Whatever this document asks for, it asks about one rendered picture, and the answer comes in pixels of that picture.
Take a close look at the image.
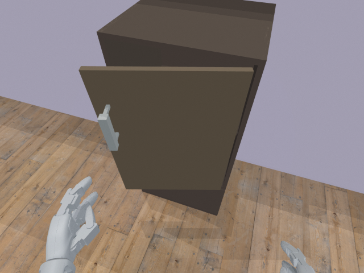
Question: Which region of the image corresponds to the handle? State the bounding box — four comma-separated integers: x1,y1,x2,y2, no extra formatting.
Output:
97,105,119,151

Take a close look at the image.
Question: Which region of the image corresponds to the robot left hand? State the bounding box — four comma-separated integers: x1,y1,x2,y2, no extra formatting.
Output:
46,176,100,263

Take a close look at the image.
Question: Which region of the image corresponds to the robot right hand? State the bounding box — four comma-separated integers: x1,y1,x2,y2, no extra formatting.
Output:
280,241,315,273

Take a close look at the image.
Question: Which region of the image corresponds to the cupboard door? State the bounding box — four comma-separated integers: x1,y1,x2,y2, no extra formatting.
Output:
79,66,254,190

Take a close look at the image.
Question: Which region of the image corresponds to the robot left forearm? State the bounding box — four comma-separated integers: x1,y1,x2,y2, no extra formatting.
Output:
39,258,76,273

